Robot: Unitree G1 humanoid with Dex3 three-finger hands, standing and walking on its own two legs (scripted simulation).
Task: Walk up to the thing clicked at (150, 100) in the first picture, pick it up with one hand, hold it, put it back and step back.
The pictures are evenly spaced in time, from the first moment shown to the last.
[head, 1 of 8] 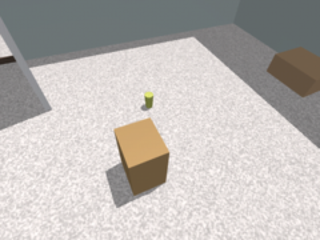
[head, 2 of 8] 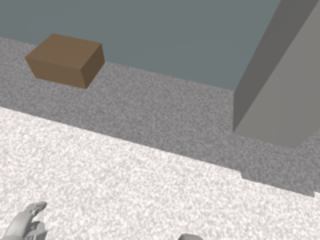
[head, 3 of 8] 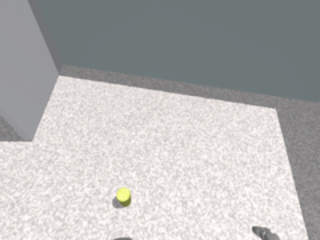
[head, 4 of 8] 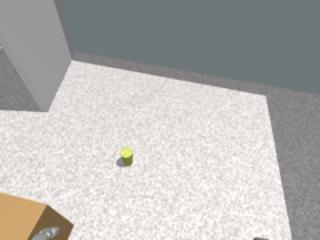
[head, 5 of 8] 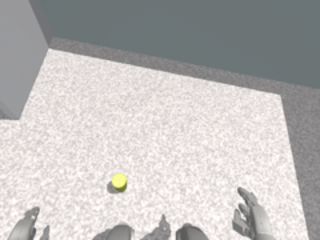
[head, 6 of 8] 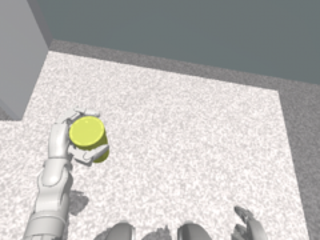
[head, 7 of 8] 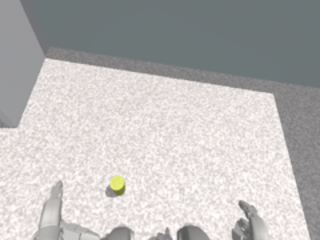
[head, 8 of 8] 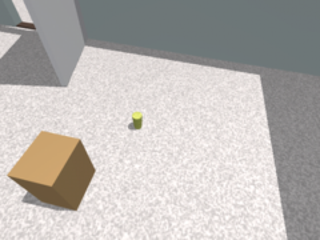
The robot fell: no
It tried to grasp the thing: yes
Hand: left
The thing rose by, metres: 0.69
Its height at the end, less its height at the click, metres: +0.00
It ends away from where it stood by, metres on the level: 0.01
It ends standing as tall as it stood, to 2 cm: yes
